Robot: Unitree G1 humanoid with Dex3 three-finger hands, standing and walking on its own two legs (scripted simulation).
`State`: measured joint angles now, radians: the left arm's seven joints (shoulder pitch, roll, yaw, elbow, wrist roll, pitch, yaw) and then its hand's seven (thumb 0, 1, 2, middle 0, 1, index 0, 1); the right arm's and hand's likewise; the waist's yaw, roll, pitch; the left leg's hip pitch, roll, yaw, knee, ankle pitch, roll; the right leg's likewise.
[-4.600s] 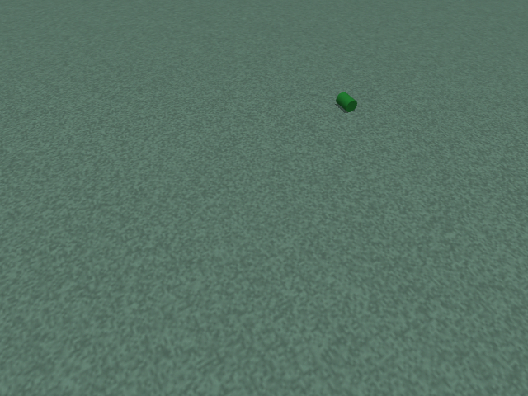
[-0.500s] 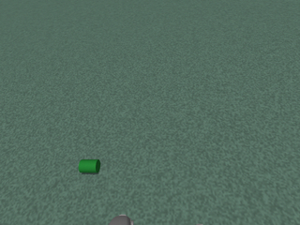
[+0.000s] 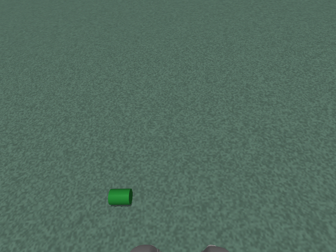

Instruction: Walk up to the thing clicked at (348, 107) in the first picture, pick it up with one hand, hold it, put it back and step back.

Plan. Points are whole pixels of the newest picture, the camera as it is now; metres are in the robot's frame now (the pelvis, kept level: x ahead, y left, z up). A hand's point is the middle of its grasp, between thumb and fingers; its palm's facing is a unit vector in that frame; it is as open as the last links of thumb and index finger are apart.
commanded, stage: walk up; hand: left
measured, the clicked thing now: (120, 196) +0.53 +0.32 -0.70
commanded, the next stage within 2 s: stand in 1.78 s
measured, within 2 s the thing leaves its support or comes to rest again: neither
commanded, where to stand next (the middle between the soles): +0.10 +0.06 m, yaw -2 degrees
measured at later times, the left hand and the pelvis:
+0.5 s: hand out of the picture +0.14 +0.38 -0.16, palm faces -0.06 -0.93 -0.37, open 7.4 cm; pelvis +0.06 +0.11 +0.00, yaw -3 degrees
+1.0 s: hand (42, 251) +0.18 +0.34 -0.12, palm faces -0.10 -0.94 -0.34, open 7.4 cm; pelvis +0.05 +0.09 +0.02, yaw -5 degrees
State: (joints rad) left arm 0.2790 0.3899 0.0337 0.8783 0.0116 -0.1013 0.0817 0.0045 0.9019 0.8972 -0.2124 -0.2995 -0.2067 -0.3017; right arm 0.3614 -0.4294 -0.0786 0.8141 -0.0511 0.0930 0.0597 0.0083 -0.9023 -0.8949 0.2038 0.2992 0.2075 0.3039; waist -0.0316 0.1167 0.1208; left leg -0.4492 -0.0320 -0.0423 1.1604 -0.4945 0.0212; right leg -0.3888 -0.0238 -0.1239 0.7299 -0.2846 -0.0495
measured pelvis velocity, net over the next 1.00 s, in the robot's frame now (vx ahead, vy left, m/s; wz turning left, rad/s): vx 0.05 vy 0.09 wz -0.08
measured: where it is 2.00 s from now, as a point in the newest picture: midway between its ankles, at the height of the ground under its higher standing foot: outside the picture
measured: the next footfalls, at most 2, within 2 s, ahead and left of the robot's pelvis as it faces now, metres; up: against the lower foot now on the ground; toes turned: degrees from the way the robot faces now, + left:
left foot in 0.20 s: +0.12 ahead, +0.24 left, +0.00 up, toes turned -1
right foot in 0.44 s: +0.09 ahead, -0.03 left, +0.00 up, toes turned -4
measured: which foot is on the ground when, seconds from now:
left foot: up 0.00-0.18, down 0.20-1.00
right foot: down 0.00-0.22, up 0.24-0.42, down 0.44-1.00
